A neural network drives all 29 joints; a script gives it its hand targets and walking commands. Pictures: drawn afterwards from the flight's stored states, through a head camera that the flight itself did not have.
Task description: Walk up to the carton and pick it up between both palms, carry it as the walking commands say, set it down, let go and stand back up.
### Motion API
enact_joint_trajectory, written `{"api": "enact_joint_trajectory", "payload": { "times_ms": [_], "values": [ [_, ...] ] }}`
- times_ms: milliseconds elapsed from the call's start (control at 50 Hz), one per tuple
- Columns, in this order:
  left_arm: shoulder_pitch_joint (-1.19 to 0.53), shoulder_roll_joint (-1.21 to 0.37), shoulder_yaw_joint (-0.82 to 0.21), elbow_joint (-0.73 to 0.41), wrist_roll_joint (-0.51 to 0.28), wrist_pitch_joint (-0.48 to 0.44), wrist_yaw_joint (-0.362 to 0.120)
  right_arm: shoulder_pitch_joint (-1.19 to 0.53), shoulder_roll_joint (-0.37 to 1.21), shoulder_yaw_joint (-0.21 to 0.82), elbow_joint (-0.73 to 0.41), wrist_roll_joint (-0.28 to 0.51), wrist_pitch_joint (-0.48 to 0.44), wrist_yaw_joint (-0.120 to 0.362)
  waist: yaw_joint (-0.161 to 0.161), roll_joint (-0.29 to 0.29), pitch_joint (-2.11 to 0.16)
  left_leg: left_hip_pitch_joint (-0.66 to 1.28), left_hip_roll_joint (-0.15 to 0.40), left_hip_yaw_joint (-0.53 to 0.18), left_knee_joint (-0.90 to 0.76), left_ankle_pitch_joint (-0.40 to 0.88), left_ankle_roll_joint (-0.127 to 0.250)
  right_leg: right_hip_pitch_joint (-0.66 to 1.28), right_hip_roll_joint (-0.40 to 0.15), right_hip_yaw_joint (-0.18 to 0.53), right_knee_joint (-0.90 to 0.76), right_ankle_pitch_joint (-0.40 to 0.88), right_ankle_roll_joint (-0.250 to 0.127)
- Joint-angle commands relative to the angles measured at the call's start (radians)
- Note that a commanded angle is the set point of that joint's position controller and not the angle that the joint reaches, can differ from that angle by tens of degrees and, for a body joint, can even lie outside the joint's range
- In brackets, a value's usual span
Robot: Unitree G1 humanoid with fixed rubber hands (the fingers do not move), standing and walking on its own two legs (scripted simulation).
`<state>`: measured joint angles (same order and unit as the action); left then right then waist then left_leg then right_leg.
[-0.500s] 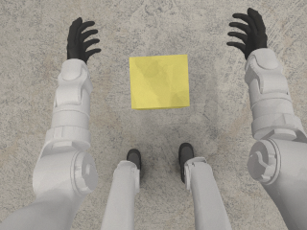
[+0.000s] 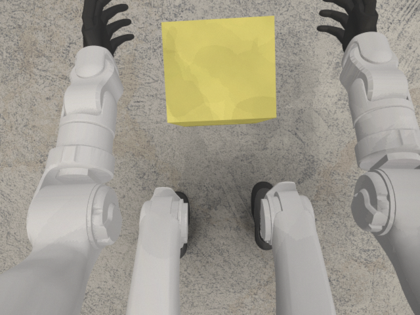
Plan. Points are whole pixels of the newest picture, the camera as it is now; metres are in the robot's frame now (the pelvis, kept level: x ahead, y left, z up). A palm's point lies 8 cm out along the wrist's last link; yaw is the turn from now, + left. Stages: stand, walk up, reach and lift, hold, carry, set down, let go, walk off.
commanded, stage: reach and lift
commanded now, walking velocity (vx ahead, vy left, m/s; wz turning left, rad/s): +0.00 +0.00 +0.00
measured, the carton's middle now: (218, 84) +0.51 -0.01 -0.37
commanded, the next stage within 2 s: none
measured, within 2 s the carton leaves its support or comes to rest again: neither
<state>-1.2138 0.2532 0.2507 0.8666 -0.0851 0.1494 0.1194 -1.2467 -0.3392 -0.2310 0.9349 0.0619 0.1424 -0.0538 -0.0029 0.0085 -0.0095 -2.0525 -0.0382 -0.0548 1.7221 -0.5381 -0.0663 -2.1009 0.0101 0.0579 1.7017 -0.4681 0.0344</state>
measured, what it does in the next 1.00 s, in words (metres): lowers itself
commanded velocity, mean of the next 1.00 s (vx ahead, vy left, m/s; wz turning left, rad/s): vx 0.00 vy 0.00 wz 0.00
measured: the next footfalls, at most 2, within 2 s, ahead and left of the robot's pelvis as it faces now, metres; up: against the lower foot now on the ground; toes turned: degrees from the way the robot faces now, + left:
none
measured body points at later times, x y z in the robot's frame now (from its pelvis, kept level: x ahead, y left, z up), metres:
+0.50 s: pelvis -0.02 +0.00 -0.10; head +0.36 -0.02 +0.15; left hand +0.54 +0.16 -0.27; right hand +0.54 -0.21 -0.28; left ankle +0.08 +0.14 -0.47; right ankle +0.10 -0.13 -0.47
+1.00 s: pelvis -0.02 +0.00 -0.13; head +0.35 -0.01 +0.12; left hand +0.55 +0.16 -0.30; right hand +0.54 -0.21 -0.30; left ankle +0.08 +0.14 -0.47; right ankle +0.10 -0.13 -0.47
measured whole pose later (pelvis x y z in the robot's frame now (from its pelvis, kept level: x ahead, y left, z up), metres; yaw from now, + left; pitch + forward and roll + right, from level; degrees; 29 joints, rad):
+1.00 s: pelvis -0.02 +0.00 -0.13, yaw +1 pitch +38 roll +1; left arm -1.47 0.34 0.07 1.12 -0.24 0.05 0.14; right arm -1.51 -0.43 -0.07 1.20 0.23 0.04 -0.08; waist -0.01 0.02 0.35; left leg -2.25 -0.06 -0.05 2.18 -0.61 -0.07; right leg -2.29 0.01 0.07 2.16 -0.53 0.05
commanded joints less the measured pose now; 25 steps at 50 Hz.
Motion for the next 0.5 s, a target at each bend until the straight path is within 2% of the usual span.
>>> {"api": "enact_joint_trajectory", "payload": {
  "times_ms": [0,240,480],
  "values": [
    [-0.272,0.113,-0.003,-0.081,-0.011,-0.022,0.002,-0.287,-0.127,0.008,-0.081,0.015,-0.021,-0.007,-0.008,-0.035,-1.129,0.421,-0.045,0.154,-0.088,0.276,-0.013,0.745,0.043,-0.111,-0.053,0.342,0.002],
    [-0.353,0.139,-0.023,0.037,-0.028,-0.063,0.006,-0.381,-0.142,0.04,0.046,0.038,-0.061,-0.023,-0.001,-0.045,-1.01,0.317,-0.026,0.152,0.079,0.233,-0.004,0.609,0.027,-0.112,0.111,0.283,0.011],
    [-0.441,0.181,-0.103,0.095,-0.099,-0.101,0.015,-0.473,-0.185,0.114,0.109,0.125,-0.104,-0.034,-0.008,-0.037,-0.968,0.333,-0.01,0.138,0.225,0.259,0.002,0.559,0.004,-0.104,0.263,0.291,0.015]
  ]
}}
